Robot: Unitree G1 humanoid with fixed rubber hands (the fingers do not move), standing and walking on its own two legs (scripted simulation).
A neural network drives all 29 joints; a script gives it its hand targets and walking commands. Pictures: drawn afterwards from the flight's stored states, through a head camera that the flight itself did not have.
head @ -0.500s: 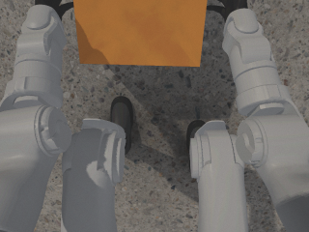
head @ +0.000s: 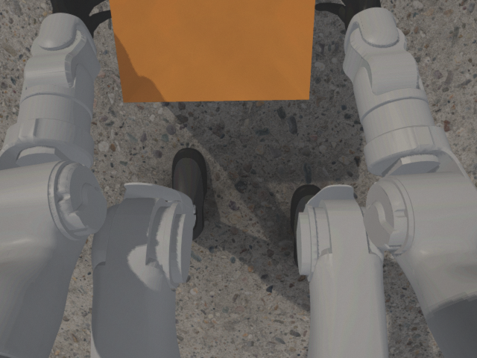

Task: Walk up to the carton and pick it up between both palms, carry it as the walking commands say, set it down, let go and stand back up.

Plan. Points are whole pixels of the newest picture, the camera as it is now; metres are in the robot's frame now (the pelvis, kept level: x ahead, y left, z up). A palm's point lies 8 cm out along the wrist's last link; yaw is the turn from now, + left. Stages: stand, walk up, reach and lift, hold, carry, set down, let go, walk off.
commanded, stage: set down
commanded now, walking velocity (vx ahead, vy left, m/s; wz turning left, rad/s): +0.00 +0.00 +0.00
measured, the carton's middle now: (216, 12) +0.53 +0.09 -0.31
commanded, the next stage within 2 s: none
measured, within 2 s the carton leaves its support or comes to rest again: neither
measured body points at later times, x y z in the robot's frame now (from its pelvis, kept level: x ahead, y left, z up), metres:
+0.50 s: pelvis +0.00 +0.00 +0.00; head +0.39 +0.01 +0.21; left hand +0.50 +0.26 -0.23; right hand +0.54 -0.10 -0.24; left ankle +0.15 +0.14 -0.36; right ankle +0.09 -0.12 -0.36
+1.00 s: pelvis +0.00 +0.01 -0.01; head +0.39 +0.01 +0.20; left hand +0.50 +0.27 -0.24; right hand +0.55 -0.14 -0.25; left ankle +0.15 +0.14 -0.36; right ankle +0.09 -0.12 -0.36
